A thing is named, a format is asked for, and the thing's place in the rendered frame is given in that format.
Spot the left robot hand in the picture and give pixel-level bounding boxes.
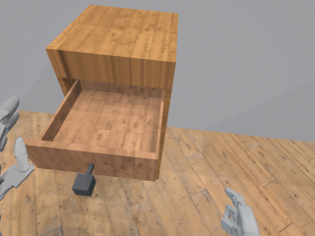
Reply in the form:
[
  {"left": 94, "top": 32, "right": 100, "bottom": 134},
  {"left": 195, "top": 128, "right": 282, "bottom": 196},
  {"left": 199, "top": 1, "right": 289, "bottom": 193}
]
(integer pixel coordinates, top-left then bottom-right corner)
[{"left": 0, "top": 95, "right": 34, "bottom": 201}]

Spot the cabinet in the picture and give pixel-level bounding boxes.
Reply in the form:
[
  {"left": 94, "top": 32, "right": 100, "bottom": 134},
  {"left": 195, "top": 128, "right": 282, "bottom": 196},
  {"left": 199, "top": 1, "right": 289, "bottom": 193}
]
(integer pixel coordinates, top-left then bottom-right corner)
[{"left": 45, "top": 4, "right": 178, "bottom": 179}]

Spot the drawer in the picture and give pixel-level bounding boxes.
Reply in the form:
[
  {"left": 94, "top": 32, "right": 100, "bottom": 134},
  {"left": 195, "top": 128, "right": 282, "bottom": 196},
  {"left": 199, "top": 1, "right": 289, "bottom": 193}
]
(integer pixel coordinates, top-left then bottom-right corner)
[{"left": 23, "top": 79, "right": 165, "bottom": 182}]

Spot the handle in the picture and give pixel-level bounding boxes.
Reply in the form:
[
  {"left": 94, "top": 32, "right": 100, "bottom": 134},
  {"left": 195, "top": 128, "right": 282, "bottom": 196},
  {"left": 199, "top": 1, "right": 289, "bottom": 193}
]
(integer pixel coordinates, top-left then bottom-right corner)
[{"left": 72, "top": 163, "right": 96, "bottom": 197}]

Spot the right robot hand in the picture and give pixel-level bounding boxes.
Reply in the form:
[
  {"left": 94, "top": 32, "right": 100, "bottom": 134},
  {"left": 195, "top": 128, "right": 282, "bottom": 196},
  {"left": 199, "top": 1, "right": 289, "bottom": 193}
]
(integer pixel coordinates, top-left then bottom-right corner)
[{"left": 220, "top": 188, "right": 260, "bottom": 236}]

